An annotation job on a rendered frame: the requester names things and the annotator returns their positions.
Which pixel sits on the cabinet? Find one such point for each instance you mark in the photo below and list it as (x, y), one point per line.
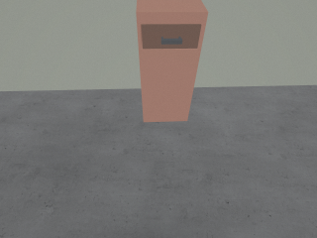
(168, 75)

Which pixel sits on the handle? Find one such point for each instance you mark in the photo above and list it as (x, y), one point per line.
(171, 41)

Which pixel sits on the drawer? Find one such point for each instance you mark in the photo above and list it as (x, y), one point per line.
(152, 33)

